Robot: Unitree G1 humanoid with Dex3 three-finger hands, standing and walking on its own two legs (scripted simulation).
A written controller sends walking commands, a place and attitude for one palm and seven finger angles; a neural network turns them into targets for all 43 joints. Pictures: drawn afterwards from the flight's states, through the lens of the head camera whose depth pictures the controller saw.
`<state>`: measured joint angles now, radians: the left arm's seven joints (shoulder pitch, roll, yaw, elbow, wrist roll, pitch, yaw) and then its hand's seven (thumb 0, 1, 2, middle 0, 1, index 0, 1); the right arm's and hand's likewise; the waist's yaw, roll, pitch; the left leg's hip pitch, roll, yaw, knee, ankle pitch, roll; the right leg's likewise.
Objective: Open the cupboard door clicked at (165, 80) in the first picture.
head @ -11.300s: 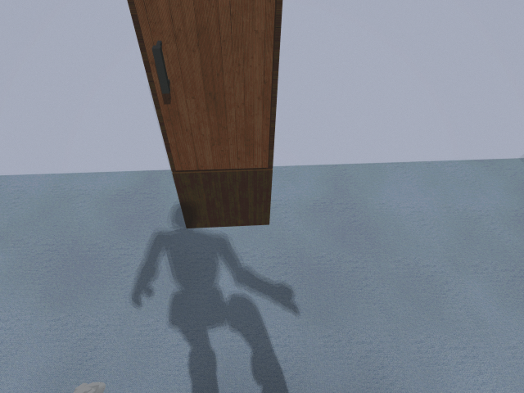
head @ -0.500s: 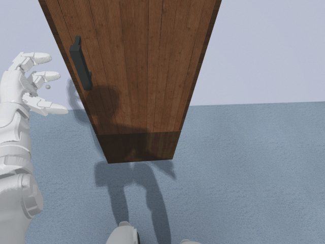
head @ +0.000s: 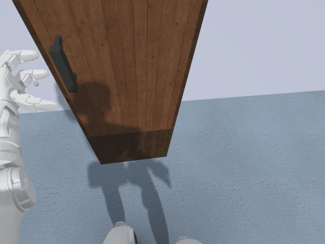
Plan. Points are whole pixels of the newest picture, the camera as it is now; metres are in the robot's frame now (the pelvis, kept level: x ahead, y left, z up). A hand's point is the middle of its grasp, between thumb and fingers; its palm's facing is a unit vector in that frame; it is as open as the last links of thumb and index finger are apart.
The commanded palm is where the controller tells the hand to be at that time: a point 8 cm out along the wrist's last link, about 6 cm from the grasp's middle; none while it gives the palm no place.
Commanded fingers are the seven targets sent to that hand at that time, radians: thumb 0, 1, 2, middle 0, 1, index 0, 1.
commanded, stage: move the hooked fingers beside the handle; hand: left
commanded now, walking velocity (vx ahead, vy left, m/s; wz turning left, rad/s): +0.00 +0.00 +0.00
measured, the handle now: (66, 65) +0.53 +0.22 +0.10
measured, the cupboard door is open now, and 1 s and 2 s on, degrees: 0 0 0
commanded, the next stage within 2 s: slide the fingers in behind the handle in 0.54 s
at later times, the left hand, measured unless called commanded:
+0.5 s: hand (36, 84) +0.46 +0.26 +0.11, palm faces +0.13 -0.99 +0.01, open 14.0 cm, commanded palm +0.44 +0.31 +0.10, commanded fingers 0.00 -0.50 0.30 -0.30 -1.20 -0.30 -1.20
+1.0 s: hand (46, 84) +0.47 +0.25 +0.10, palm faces +0.11 -0.99 +0.02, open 14.0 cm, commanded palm +0.44 +0.29 +0.10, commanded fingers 0.00 -0.50 0.30 -0.30 -1.20 -0.30 -1.20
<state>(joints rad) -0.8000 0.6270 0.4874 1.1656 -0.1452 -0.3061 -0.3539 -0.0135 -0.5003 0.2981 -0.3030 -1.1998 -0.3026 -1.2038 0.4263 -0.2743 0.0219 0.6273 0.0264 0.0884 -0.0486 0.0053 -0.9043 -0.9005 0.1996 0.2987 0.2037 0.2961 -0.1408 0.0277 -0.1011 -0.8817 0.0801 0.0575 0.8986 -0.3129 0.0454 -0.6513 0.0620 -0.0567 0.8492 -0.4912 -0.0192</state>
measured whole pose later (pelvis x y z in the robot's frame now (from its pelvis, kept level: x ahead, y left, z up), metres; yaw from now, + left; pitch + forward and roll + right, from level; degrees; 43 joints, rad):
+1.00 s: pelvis +0.00 +0.00 +0.00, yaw +0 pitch +17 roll -4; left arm -0.79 0.56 0.45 1.11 -0.15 -0.32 -0.29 -0.01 -0.50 0.30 -0.30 -1.20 -0.30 -1.20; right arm 0.41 -0.27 0.01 0.63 0.02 0.08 -0.04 0.01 -0.90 -0.90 0.20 0.30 0.20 0.30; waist -0.14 0.03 -0.11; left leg -0.89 0.08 0.05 0.92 -0.32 0.04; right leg -0.66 0.06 -0.06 0.87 -0.50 -0.02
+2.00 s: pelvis -0.01 -0.02 +0.00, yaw +1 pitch +15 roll -3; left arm -0.83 0.42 0.35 1.11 -0.12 -0.35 -0.12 -0.01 -0.50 0.30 -0.30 -1.20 -0.30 -1.20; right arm 0.39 -0.26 0.00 0.65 0.01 0.06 0.00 0.00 -0.91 -0.90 0.20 0.30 0.20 0.30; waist -0.13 0.04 -0.10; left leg -0.88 0.07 0.03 0.92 -0.31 0.02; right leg -0.65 0.06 -0.07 0.90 -0.51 -0.04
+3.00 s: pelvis +0.00 -0.01 +0.00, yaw +1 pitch +15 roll -3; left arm -0.83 0.40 0.33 1.11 -0.13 -0.34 -0.12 0.00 0.74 0.83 -0.38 -1.34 -0.39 -1.34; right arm 0.38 -0.26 0.00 0.66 0.01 0.07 -0.01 0.00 -0.91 -0.90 0.20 0.30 0.20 0.30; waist -0.12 0.04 -0.11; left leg -0.87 0.06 0.04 0.91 -0.31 0.03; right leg -0.64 0.06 -0.07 0.89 -0.51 -0.03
